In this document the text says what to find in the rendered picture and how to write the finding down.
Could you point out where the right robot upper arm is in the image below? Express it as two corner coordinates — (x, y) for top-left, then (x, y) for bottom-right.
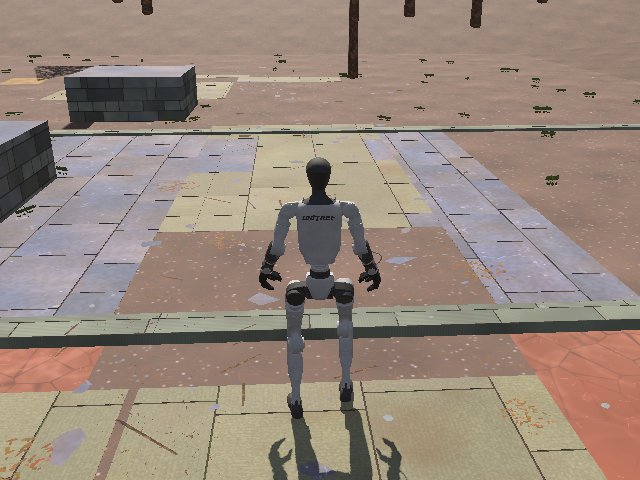
(340, 201), (368, 255)

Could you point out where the left robot shin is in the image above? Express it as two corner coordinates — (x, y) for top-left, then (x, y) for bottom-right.
(287, 337), (303, 405)

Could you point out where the humanoid robot torso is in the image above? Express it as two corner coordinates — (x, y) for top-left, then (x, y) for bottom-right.
(296, 196), (343, 300)

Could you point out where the left robot upper arm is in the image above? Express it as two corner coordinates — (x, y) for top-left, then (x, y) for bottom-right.
(269, 201), (298, 256)

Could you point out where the left robot hand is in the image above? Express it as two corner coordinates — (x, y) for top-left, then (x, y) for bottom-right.
(259, 270), (282, 290)

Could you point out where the right robot hand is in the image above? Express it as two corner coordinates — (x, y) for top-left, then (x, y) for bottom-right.
(358, 269), (381, 292)

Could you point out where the robot left forearm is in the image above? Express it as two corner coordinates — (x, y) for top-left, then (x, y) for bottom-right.
(261, 240), (280, 274)

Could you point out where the robot right forearm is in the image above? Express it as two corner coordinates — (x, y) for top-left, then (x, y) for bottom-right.
(358, 240), (378, 275)

